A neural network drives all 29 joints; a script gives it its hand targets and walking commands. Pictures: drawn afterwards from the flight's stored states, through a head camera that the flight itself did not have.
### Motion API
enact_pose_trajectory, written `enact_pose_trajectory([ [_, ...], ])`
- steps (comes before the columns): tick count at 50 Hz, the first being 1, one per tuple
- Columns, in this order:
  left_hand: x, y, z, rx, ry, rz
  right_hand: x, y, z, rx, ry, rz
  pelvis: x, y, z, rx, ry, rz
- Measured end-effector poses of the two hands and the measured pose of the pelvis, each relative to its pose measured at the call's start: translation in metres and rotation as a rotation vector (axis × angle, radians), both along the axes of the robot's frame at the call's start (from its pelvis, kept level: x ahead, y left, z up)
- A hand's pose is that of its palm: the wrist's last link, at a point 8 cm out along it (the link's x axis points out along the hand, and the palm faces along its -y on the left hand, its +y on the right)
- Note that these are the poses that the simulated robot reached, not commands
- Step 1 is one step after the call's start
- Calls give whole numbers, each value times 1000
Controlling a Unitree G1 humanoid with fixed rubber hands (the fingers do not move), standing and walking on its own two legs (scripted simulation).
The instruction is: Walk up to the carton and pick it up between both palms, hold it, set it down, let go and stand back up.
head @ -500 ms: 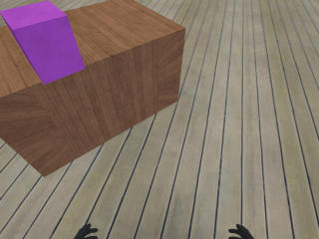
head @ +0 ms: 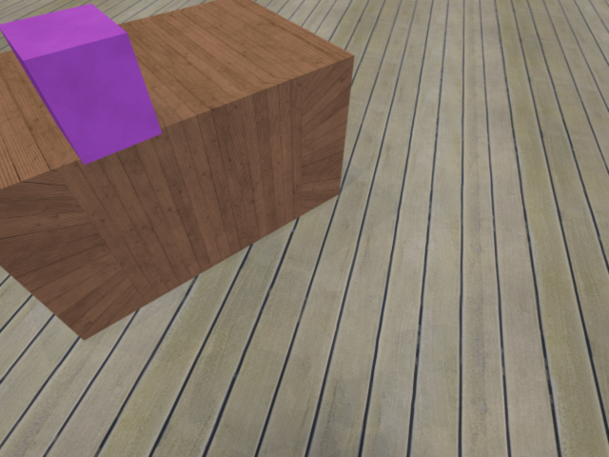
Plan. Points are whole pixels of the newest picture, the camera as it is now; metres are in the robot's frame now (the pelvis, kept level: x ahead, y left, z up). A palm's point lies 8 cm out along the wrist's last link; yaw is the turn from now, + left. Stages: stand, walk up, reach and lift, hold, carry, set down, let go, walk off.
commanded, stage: stand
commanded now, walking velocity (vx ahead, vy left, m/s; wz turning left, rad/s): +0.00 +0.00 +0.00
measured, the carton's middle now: (87, 84) +0.89 +0.52 +0.02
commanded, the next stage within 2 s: walk up in 1.20 s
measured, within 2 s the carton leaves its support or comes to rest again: neither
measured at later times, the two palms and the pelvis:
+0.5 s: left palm out of the picture +0.00 +0.22 -0.13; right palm out of the picture -0.01 -0.22 -0.14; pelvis +0.00 +0.00 +0.01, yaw +0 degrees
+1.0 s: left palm out of the picture -0.04 +0.20 -0.14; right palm out of the picture -0.04 -0.20 -0.14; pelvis -0.01 +0.00 +0.01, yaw +0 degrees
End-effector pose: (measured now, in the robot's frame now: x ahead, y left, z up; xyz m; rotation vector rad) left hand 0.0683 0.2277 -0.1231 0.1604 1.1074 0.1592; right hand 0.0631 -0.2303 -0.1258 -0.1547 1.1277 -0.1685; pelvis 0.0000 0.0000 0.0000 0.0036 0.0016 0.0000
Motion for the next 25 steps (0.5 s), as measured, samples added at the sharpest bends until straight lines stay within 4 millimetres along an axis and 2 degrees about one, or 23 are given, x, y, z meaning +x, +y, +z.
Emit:
enact_pose_trajectory([
  [14,-33,0,-5,-1,110,36,-36,0,-6,5,119,-39,-1,-1,6,-1,-20,-1],
  [25,-65,-10,-11,-29,209,54,-69,11,-10,29,218,-59,-5,0,8,-3,-36,-1],
])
